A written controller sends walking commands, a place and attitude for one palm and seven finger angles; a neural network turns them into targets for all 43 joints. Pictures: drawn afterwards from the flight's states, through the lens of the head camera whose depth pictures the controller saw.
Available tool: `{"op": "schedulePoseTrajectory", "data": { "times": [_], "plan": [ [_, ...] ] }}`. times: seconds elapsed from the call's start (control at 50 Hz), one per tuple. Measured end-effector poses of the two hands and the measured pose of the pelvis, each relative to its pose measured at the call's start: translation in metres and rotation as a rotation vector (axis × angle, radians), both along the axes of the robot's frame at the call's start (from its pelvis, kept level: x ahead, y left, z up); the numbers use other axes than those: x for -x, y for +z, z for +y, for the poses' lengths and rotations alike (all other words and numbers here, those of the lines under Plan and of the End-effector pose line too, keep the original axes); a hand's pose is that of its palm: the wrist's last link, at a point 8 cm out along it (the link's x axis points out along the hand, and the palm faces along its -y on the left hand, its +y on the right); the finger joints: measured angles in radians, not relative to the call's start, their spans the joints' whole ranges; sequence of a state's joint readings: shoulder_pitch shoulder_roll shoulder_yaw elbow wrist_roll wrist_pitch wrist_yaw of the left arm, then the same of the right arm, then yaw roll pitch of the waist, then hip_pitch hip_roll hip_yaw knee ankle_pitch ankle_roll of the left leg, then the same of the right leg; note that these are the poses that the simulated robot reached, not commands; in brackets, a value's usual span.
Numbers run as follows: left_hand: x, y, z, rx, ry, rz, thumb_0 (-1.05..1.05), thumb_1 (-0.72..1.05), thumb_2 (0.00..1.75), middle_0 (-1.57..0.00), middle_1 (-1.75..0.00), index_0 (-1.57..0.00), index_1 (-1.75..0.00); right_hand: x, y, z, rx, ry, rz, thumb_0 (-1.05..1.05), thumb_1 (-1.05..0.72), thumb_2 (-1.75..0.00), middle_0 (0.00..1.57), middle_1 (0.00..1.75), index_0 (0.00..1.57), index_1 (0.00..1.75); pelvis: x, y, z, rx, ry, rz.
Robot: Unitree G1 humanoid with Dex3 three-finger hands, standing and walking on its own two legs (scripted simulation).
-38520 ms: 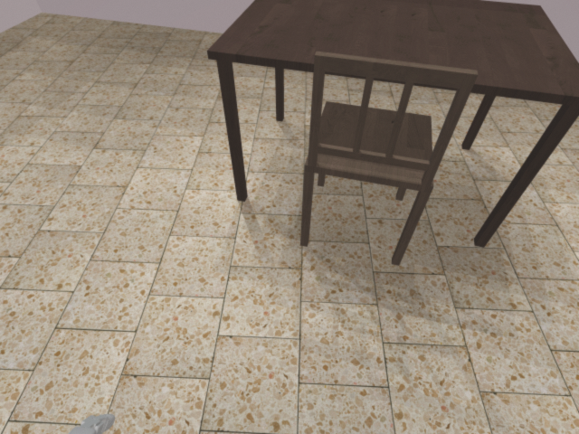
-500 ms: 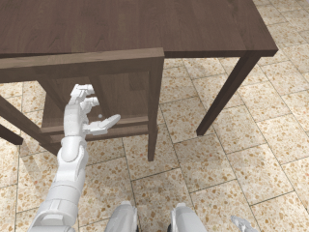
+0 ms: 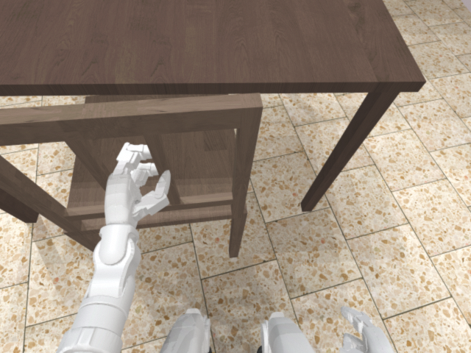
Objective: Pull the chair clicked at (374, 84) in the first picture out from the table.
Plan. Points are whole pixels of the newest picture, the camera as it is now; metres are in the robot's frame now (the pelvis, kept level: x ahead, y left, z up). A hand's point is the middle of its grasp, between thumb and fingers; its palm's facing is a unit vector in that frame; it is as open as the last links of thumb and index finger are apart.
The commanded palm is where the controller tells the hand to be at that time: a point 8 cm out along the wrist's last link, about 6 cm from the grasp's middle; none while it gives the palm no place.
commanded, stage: hook a spindle and tug to test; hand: left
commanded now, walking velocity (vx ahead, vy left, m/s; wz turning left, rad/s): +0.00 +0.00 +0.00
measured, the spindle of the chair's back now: (104, 178) +0.40 +0.24 +0.01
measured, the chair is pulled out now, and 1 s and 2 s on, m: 0.00 0.06 0.12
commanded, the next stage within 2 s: step backward, pulling the chair out in 0.32 s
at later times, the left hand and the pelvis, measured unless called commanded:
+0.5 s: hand (161, 210) +0.34 +0.13 +0.02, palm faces +0.02 -0.99 -0.11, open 6.5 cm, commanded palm +0.31 +0.18 +0.02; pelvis -0.02 -0.01 +0.01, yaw +1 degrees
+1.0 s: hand (152, 225) +0.30 +0.13 +0.05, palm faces -0.06 -0.96 -0.27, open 5.8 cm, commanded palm +0.28 +0.18 +0.05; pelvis -0.02 +0.00 +0.11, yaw -4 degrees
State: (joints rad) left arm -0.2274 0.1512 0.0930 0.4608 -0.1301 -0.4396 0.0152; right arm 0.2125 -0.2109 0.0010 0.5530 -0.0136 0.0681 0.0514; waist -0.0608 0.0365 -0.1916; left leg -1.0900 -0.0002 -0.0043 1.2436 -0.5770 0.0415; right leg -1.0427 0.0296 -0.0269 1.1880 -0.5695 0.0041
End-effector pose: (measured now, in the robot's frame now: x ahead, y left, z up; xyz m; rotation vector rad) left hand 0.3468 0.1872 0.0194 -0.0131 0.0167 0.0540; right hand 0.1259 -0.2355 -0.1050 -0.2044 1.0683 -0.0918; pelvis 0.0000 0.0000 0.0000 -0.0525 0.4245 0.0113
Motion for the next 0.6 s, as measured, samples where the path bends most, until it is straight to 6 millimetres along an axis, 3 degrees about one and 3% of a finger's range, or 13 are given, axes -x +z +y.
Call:
{"op": "schedulePoseTrajectory", "data": {
  "times": [0.28,0.44,0.5,0.6],
  "plan": [
    [0.029,0.000,-0.004,-0.006,0.009,-0.001,0.00,0.64,0.79,-0.25,-1.32,-0.27,-1.32,0.005,0.001,-0.009,0.014,0.002,-0.018,0.01,-0.91,-0.90,0.21,0.30,0.20,0.30,0.006,-0.001,-0.004,-0.004,0.006,-0.019],
    [0.033,-0.001,-0.006,-0.019,0.000,-0.022,0.00,0.62,0.81,-0.28,-1.32,-0.27,-1.32,0.001,-0.004,-0.010,0.022,0.027,-0.039,0.01,-0.91,-0.90,0.21,0.30,0.20,0.30,0.014,-0.006,-0.007,-0.005,0.016,-0.024],
    [0.032,0.011,-0.006,-0.120,-0.028,0.067,0.00,0.62,0.84,-0.27,-1.27,-0.29,-1.34,0.005,0.009,-0.008,0.014,-0.044,-0.023,0.01,-0.91,-0.90,0.20,0.30,0.21,0.30,0.016,0.010,-0.008,-0.015,0.008,-0.105],
    [0.030,0.033,-0.008,-0.227,-0.057,0.297,0.04,0.65,0.87,-0.22,-1.16,-0.34,-1.38,0.016,0.055,-0.001,0.000,-0.135,-0.024,0.01,-0.91,-0.90,0.21,0.30,0.21,0.30,0.004,0.058,-0.004,-0.030,-0.017,-0.187]
  ]
}}
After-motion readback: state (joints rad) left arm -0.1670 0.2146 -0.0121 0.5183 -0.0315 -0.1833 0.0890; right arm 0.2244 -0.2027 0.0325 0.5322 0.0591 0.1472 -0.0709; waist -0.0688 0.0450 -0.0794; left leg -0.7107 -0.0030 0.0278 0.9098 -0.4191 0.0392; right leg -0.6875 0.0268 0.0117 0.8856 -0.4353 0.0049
